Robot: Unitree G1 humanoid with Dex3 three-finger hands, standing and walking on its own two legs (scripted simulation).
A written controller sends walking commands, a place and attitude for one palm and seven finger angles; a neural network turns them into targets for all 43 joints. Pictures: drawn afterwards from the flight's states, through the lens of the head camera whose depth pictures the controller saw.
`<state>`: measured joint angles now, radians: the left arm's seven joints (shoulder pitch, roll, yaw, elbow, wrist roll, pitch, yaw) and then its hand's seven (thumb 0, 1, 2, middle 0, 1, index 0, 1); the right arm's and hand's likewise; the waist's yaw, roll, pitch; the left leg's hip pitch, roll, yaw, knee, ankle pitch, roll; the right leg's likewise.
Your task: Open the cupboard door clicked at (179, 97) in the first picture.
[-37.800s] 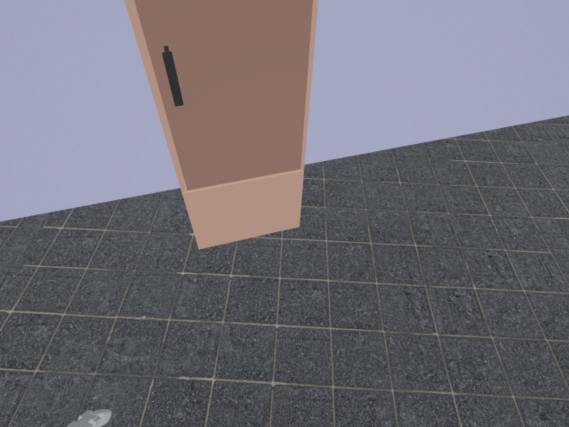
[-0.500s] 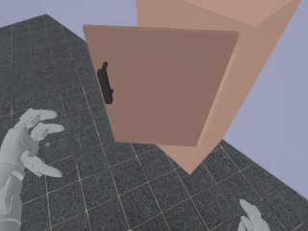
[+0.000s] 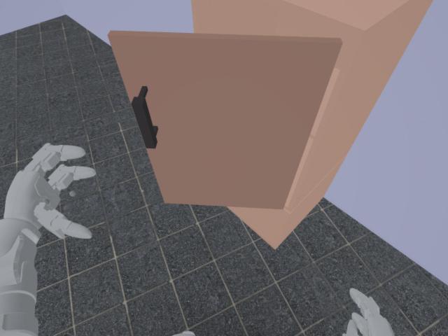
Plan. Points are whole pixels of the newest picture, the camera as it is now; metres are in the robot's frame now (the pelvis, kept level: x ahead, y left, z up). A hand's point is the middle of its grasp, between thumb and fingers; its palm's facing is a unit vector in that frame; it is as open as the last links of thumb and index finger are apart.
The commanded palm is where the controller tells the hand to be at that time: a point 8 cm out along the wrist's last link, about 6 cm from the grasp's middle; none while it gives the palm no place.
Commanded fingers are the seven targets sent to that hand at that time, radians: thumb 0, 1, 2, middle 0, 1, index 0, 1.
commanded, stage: move the hooked fingers beside the handle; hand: left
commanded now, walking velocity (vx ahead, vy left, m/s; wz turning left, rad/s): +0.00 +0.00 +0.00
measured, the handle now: (147, 118) +0.53 +0.20 +0.06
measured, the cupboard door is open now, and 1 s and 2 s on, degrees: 42 42 42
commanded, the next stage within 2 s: none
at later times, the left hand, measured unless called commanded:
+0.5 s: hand (93, 164) +0.39 +0.27 +0.08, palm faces +0.02 -1.00 -0.02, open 14.0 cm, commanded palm +0.36 +0.32 +0.08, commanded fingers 0.00 -0.50 0.30 -0.30 -1.20 -0.30 -1.20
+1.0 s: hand (106, 140) +0.45 +0.26 +0.08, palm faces +0.00 -1.00 -0.01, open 14.0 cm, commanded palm +0.43 +0.31 +0.07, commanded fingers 0.00 -0.50 0.30 -0.30 -1.20 -0.30 -1.20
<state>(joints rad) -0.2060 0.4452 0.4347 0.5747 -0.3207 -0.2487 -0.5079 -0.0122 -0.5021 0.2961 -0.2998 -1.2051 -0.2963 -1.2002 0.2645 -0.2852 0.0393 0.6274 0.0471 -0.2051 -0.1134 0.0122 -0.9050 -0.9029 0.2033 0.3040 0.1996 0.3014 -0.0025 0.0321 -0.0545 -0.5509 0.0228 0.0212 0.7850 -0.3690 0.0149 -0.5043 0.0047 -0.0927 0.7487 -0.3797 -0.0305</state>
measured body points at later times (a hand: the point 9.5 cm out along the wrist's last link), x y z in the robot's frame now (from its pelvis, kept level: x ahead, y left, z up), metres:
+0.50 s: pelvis +0.00 +0.01 +0.00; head +0.07 +0.01 +0.44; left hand +0.38 +0.32 +0.08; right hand +0.10 -0.26 -0.11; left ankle +0.01 +0.11 -0.71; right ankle +0.00 -0.10 -0.71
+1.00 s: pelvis +0.00 +0.02 -0.01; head +0.09 +0.03 +0.43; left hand +0.44 +0.32 +0.08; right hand +0.04 -0.26 -0.12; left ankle +0.01 +0.11 -0.71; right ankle +0.00 -0.10 -0.71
